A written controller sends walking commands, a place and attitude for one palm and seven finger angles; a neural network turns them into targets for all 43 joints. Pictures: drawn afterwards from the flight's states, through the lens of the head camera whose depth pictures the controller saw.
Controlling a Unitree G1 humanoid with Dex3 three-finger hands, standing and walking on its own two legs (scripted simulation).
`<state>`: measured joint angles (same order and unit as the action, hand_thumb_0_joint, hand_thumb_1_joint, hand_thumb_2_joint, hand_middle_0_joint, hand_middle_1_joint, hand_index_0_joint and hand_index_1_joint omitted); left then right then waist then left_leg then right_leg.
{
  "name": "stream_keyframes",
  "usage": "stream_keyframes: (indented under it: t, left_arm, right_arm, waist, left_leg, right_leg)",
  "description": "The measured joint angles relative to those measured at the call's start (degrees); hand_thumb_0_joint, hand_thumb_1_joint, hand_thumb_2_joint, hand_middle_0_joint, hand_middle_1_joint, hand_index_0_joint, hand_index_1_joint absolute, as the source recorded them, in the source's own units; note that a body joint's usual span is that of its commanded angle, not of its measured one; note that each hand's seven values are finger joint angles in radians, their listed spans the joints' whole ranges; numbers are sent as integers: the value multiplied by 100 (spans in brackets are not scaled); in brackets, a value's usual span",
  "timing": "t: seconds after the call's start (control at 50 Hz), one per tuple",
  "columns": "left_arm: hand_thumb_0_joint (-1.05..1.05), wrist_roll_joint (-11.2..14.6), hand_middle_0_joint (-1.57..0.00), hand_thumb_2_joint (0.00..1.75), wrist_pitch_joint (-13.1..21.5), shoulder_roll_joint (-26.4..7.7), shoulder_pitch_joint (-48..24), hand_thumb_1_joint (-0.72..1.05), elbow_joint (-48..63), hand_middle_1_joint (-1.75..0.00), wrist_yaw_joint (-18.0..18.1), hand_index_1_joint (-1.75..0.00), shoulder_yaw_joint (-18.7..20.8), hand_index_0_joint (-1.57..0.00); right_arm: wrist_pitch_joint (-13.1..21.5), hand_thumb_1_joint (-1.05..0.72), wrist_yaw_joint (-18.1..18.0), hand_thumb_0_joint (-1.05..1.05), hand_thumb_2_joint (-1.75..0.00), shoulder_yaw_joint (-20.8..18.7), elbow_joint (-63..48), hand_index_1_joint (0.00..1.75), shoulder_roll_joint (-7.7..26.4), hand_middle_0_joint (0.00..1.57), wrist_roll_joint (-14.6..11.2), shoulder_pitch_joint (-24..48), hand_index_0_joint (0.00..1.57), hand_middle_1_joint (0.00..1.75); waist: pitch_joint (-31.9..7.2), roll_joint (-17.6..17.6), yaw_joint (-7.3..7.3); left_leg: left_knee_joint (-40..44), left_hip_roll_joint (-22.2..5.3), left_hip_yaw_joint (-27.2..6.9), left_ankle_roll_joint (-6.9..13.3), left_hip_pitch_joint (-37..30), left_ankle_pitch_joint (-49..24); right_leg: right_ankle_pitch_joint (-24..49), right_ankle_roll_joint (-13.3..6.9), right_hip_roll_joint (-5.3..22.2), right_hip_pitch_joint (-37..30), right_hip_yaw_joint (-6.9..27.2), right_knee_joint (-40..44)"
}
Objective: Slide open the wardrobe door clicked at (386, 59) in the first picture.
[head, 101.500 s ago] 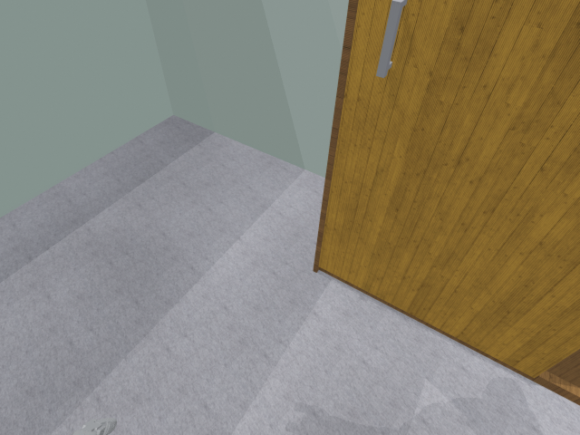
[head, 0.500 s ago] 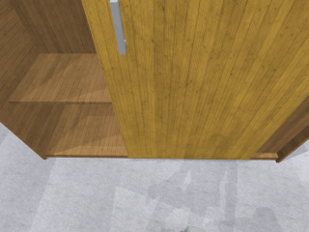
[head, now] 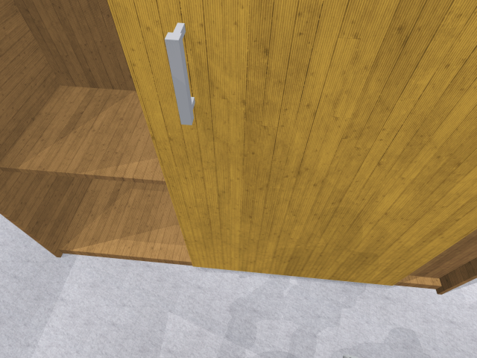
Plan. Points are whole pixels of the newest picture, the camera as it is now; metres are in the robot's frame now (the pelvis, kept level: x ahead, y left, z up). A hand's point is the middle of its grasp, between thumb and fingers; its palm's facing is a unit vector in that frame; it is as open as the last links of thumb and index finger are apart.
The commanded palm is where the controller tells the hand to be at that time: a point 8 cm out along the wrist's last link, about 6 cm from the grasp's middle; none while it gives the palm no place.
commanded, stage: come to a stop and stand still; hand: left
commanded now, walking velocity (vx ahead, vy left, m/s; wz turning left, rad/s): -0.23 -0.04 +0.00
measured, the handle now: (183, 77) +0.47 +0.14 +0.21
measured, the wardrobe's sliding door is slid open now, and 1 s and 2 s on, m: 0.59 0.59 0.59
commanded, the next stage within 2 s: none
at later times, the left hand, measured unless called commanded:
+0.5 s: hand out of the picture +0.01 +0.15 -0.16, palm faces +0.06 -0.96 -0.26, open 7.3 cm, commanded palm none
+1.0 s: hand out of the picture -0.04 +0.25 -0.17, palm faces +0.00 -0.97 -0.25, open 7.3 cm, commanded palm none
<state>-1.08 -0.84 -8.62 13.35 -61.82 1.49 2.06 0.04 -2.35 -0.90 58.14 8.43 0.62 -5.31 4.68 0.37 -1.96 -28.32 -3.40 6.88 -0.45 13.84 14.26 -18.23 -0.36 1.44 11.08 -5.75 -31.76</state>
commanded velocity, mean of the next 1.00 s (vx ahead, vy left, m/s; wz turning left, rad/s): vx -0.01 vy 0.04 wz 0.00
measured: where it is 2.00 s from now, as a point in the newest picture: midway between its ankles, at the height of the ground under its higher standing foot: outside the picture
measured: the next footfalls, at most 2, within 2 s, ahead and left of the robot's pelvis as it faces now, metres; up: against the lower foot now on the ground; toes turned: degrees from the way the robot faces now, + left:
left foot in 0.66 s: -0.01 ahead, +0.12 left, +0.00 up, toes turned +3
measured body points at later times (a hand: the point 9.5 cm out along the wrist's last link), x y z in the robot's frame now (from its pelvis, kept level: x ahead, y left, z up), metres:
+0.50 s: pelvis -0.02 -0.04 +0.01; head +0.03 -0.06 +0.45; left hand +0.00 +0.20 -0.14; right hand +0.04 -0.28 -0.16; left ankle -0.05 +0.12 -0.69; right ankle -0.04 -0.11 -0.74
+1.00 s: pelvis -0.07 +0.06 +0.00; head -0.06 +0.05 +0.45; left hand -0.04 +0.30 -0.15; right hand -0.03 -0.18 -0.15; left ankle -0.05 +0.12 -0.74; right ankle -0.04 -0.11 -0.74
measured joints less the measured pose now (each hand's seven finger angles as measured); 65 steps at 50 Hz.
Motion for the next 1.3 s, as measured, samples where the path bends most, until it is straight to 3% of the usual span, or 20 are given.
stream_keyframes:
  t: [0.1, 0.16, 0.22, 0.28, 0.32, 0.48, 0.56, 0.64, 0.68, 0.76, 0.96, 1.12, 1.3]
  left_arm:
    - [0, -5, -20, 90, -95, -189, -121, 92, 326, -30, -20, -30, 139, -21]
    - [0, -59, -20, 90, -66, -302, -147, 91, 489, -30, -9, -30, 199, -20]
    - [0, -93, -20, 90, -14, -306, -168, 91, 527, -30, 22, -30, 175, -20]
    - [0, -76, -20, 90, 6, -238, -151, 91, 539, -30, 65, -30, 118, -20]
    - [0, -54, -20, 90, 36, -174, -134, 91, 539, -30, 75, -30, 66, -20]
    - [0, -48, -20, 90, 90, 4, -26, 92, 440, -30, 84, -30, -9, -21]
    - [0, -51, -20, 90, 58, -61, 53, 92, 287, -30, 35, -30, 2, -21]
    - [0, -18, -20, 90, 140, -3, 339, 91, 273, -30, 95, -30, -130, -21]
    - [0, -2, -20, 90, 105, -18, 357, 91, 234, -30, 94, -30, -154, -21]
    - [0, -17, -20, 90, 31, -102, 359, 91, 290, -30, 88, -30, -161, -21]
    - [0, -64, -20, 90, -44, -285, 287, 91, 493, -30, -21, -30, -185, -20]
    - [0, -42, -19, 90, -32, -283, 441, 91, 313, -30, -38, -30, -213, -20]
    - [0, -10, -20, 90, 36, -134, 499, 91, 45, -30, -36, -30, -298, -20]
  right_arm:
    - [-130, -90, 8, 0, -90, -91, -125, 30, 43, 21, 61, 26, 20, 30]
    - [-229, -90, 22, 0, -90, -160, -87, 30, 151, 21, 58, -36, 20, 30]
    - [-401, -90, 38, 0, -90, -261, -41, 30, 303, 21, 15, -116, 20, 30]
    - [-481, -90, 56, 1, -90, -296, 42, 30, 418, 20, 20, -159, 20, 30]
    - [-478, -91, 79, 1, -90, -289, 76, 30, 472, 20, 17, -186, 20, 30]
    - [-445, -91, 134, 1, -90, -187, 168, 30, 484, 20, 3, -301, 19, 30]
    - [-348, -91, 147, 1, -90, -126, 146, 30, 371, 20, -13, -315, 19, 30]
    - [-180, -91, 172, 1, -90, -93, -169, 30, 424, 20, -29, -442, 20, 30]
    - [-109, -91, 149, 1, -90, -81, -244, 30, 394, 20, -19, -491, 20, 30]
    - [-50, -91, 161, 1, -90, 63, -325, 30, 225, 20, 18, -627, 19, 30]
    - [-26, -93, 179, 0, -90, 107, -325, 30, 273, 21, 45, -928, 20, 30]
    - [-52, -91, 183, 1, -90, 117, 14, 30, 282, 21, 36, -1162, 20, 30]
    - [68, -90, 158, 1, -90, 158, 246, 30, 193, 20, -2, -1123, 20, 30]
  waist:
    - [145, -146, 21]
    - [165, -243, 18]
    - [145, -297, 75]
    - [163, -254, 103]
    - [189, -214, 126]
    - [177, -27, 72]
    - [137, 79, 50]
    - [-90, -186, 72]
    - [-167, -243, 130]
    - [-299, -179, 60]
    - [-334, -118, 129]
    - [-284, -57, 130]
    - [-262, 26, 142]
  left_leg:
    - [-67, -25, 22, -54, 57, 89]
    - [-439, -84, 0, -134, 225, 213]
    - [-1840, 160, -439, -56, 698, 1299]
    - [-2973, 361, -612, -97, 955, 1448]
    - [-3164, 401, -614, -163, 967, 1342]
    - [-2142, 295, -577, -282, 630, 1034]
    - [-993, 220, -510, -226, 229, 687]
    - [-401, 149, -474, -31, -129, 414]
    - [-438, 184, -468, 53, -165, 412]
    - [-516, 289, -303, 192, -205, 454]
    - [-39, 595, -139, 489, -56, -8]
    - [163, 694, -139, 551, -60, -126]
    - [303, 657, -114, 500, -204, -97]
  right_leg:
    - [-406, 5, -34, 411, 236, -713]
    - [-141, -98, -60, 325, 283, -416]
    - [-428, -270, -48, 280, 228, -368]
    - [-250, -314, -26, 179, 255, -105]
    - [-110, -331, -22, 100, 282, 106]
    - [192, -308, 35, -90, 252, 536]
    - [164, -237, 71, -65, 221, 408]
    - [51, -90, -77, 141, 248, 33]
    - [-47, 0, -41, 179, 237, -175]
    - [91, 139, 61, 116, 404, -90]
    - [348, 28, 238, 372, 701, 172]
    - [496, 48, 237, 386, 865, 327]
    - [528, 251, 207, 257, 897, 481]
